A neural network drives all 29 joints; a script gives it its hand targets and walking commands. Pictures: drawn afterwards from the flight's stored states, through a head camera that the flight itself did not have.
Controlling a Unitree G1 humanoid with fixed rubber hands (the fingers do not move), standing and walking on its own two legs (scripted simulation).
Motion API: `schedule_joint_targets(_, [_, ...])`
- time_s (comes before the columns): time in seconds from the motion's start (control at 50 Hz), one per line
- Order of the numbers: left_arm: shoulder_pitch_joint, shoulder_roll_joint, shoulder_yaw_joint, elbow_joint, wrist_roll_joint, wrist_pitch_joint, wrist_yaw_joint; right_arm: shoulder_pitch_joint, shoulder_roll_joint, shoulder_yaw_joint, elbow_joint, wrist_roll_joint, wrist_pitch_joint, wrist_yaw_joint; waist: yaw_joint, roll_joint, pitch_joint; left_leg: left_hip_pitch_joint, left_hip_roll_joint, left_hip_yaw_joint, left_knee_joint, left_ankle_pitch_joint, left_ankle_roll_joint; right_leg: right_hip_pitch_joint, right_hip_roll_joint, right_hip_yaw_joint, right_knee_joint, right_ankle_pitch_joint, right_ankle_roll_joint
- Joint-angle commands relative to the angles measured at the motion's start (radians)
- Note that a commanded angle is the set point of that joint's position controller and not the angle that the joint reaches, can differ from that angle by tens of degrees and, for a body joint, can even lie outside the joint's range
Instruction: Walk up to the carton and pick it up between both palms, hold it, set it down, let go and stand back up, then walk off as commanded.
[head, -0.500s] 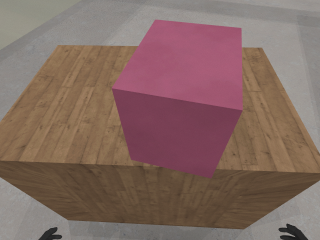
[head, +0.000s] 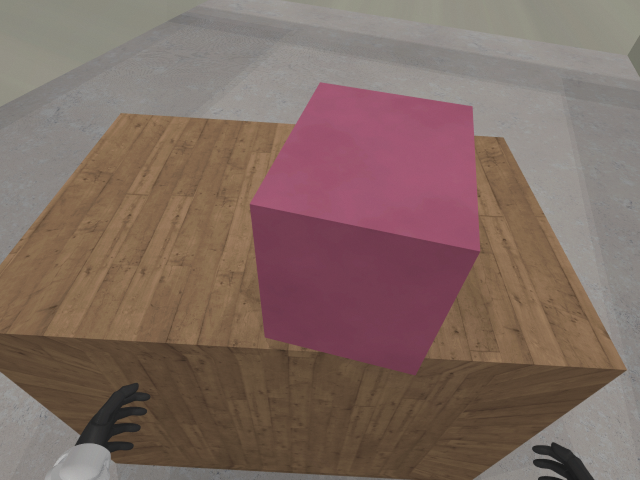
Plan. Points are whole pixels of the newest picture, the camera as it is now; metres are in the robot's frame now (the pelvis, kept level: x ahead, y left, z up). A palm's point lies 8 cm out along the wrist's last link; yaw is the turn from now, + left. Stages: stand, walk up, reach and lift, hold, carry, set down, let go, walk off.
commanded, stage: reach and lift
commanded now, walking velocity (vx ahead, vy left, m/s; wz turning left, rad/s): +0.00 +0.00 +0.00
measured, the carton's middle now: (366, 224) +0.46 -0.03 +0.08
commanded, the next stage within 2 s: none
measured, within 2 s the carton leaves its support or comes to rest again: neither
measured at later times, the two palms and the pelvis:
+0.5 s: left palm (116, 418) +0.20 +0.26 +0.01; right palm out of the picture +0.16 -0.24 +0.01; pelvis +0.01 +0.00 +0.00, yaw +0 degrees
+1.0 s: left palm (118, 382) +0.21 +0.24 +0.07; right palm (563, 433) +0.18 -0.21 +0.08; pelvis +0.01 +0.00 +0.00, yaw +0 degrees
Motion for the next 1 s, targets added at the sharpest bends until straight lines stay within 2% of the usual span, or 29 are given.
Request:
schedule_joint_targets(0.0, [0.045, 0.021, 0.013, -0.327, -0.071, -0.019, 0.026, -0.021, -0.101, -0.049, -0.294, 0.102, 0.027, -0.011, -0.024, 0.107, -0.101, -0.090, 0.018, 0.090, -0.191, 0.002, 0.004, 0.285, 0.083, 0.016, -0.069, 0.066, -0.025])
schedule_joint_targets(0.02, [0.046, 0.025, 0.011, -0.365, -0.078, -0.024, 0.028, -0.012, -0.097, -0.053, -0.322, 0.109, 0.036, -0.014, -0.025, 0.127, -0.108, -0.114, 0.021, 0.089, -0.200, -0.006, 0.004, 0.314, 0.087, 0.022, -0.062, 0.079, -0.022])
schedule_joint_targets(0.1, [0.082, 0.045, 0.027, -0.420, -0.110, -0.038, 0.023, 0.035, -0.053, -0.037, -0.434, 0.123, 0.077, -0.031, -0.016, 0.106, -0.111, -0.154, 0.014, 0.099, -0.210, -0.016, 0.016, 0.361, 0.083, 0.044, -0.068, 0.092, -0.013])
schedule_joint_targets(0.16, [0.084, 0.060, 0.030, -0.463, -0.164, -0.054, 0.014, 0.058, 0.002, -0.018, -0.534, 0.131, 0.106, -0.053, -0.012, 0.056, -0.112, -0.104, -0.006, 0.111, -0.189, -0.001, 0.017, 0.303, 0.062, 0.065, -0.105, 0.057, -0.010])
schedule_joint_targets(0.24, [0.095, 0.086, 0.051, -0.521, -0.191, -0.054, 0.004, 0.114, 0.041, -0.001, -0.640, 0.146, 0.163, -0.082, -0.012, 0.072, -0.107, -0.065, -0.016, 0.112, -0.177, 0.026, 0.013, 0.258, 0.049, 0.083, -0.125, 0.047, -0.011])
schedule_joint_targets(0.32, [0.115, 0.104, 0.064, -0.564, -0.230, -0.061, -0.012, 0.149, 0.086, 0.008, -0.749, 0.161, 0.211, -0.112, -0.012, 0.037, -0.111, -0.001, -0.023, 0.106, -0.155, 0.070, 0.006, 0.214, 0.036, 0.096, -0.149, 0.063, -0.009])
schedule_joint_targets(0.4, [0.141, 0.095, 0.067, -0.605, -0.249, -0.060, -0.018, 0.179, 0.099, 0.005, -0.848, 0.174, 0.243, -0.133, -0.012, 0.070, -0.130, 0.011, -0.023, 0.095, -0.148, 0.114, -0.004, 0.200, 0.040, 0.096, -0.145, 0.082, -0.012])
schedule_joint_targets(0.48, [0.177, 0.089, 0.071, -0.661, -0.263, -0.063, -0.024, 0.211, 0.114, 0.014, -0.936, 0.197, 0.263, -0.149, -0.010, 0.082, -0.146, 0.044, -0.024, 0.082, -0.128, 0.194, -0.017, 0.192, 0.045, 0.100, -0.148, 0.126, -0.014])
schedule_joint_targets(0.56, [0.185, 0.101, 0.079, -0.715, -0.276, -0.080, -0.027, 0.229, 0.126, 0.040, -1.016, 0.211, 0.285, -0.163, -0.006, 0.081, -0.150, 0.044, -0.021, 0.075, -0.122, 0.202, -0.014, 0.187, 0.042, 0.105, -0.145, 0.128, -0.015])
schedule_joint_targets(0.82, [0.129, 0.137, 0.096, -0.849, -0.313, -0.107, -0.052, 0.217, 0.157, 0.077, -1.228, 0.265, 0.381, -0.213, 0.013, 0.111, -0.149, -0.017, 0.003, 0.055, -0.130, 0.102, -0.005, 0.178, 0.041, 0.118, -0.135, 0.042, -0.038])
schedule_joint_targets(0.9, [0.101, 0.144, 0.097, -0.872, -0.329, -0.108, -0.057, 0.191, 0.153, 0.082, -1.278, 0.267, 0.412, -0.225, 0.018, 0.094, -0.142, -0.025, 0.003, 0.053, -0.129, 0.076, -0.002, 0.157, 0.033, 0.121, -0.139, 0.024, -0.040])
schedule_joint_targets(0.92, [0.088, 0.145, 0.092, -0.884, -0.332, -0.106, -0.056, 0.185, 0.155, 0.079, -1.290, 0.273, 0.418, -0.227, 0.017, 0.109, -0.149, -0.041, 0.007, 0.049, -0.133, 0.060, -0.002, 0.164, 0.035, 0.125, -0.134, 0.015, -0.045])
schedule_joint_targets(0.94, [0.085, 0.149, 0.089, -0.891, -0.341, -0.103, -0.054, 0.187, 0.159, 0.074, -1.306, 0.278, 0.422, -0.228, 0.010, 0.104, -0.151, -0.039, 0.008, 0.046, -0.131, 0.074, -0.004, 0.160, 0.036, 0.124, -0.131, 0.030, -0.046])
schedule_joint_targets(0.98, [0.041, 0.146, 0.086, -0.877, -0.344, -0.090, -0.058, 0.155, 0.151, 0.076, -1.297, 0.274, 0.452, -0.231, 0.008, 0.098, -0.134, -0.047, 0.011, 0.040, -0.140, 0.023, 0.001, 0.151, 0.032, 0.128, -0.136, -0.005, -0.051])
